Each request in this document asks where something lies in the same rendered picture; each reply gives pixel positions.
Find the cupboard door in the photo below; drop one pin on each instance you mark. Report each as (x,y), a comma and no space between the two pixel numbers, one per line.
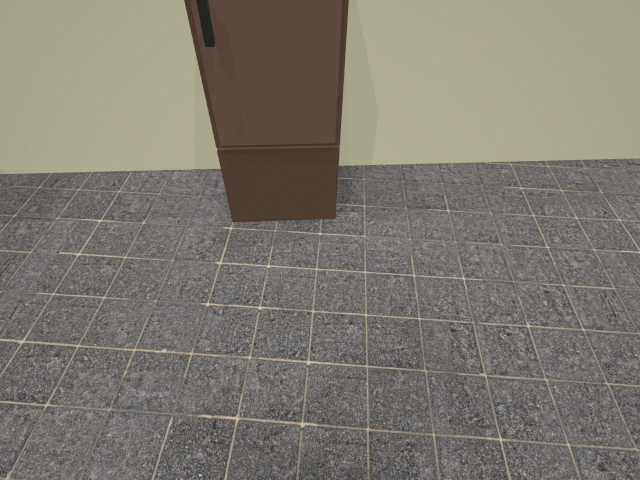
(273,72)

